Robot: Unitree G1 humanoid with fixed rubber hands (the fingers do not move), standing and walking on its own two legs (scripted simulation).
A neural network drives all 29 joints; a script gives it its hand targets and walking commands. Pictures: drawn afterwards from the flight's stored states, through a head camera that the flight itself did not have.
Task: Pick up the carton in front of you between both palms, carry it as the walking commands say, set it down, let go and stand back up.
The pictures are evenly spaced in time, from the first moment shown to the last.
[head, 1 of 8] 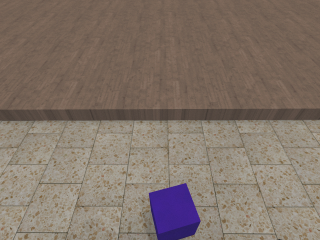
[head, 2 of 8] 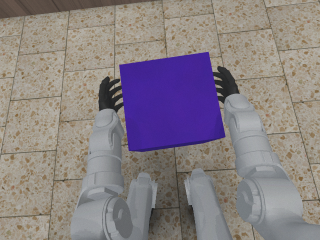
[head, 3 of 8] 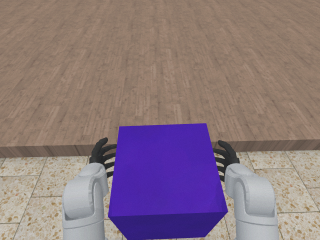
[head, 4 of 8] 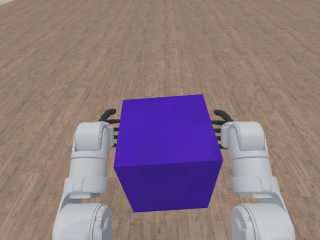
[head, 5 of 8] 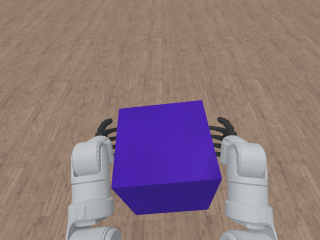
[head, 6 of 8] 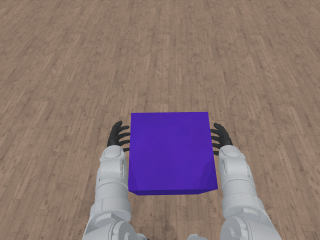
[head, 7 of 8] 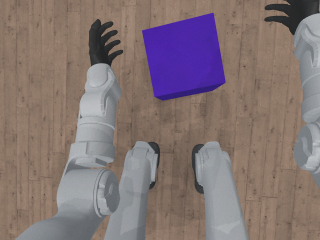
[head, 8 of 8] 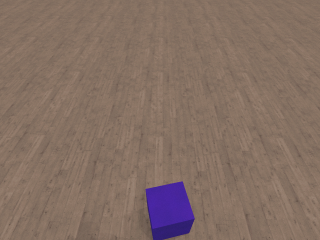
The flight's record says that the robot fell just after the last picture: no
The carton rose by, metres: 0.91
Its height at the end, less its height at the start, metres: +0.14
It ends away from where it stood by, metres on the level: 2.60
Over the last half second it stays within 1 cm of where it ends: yes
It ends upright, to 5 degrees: yes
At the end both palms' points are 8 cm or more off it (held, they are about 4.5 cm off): yes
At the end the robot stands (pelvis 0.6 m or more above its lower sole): yes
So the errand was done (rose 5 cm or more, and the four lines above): yes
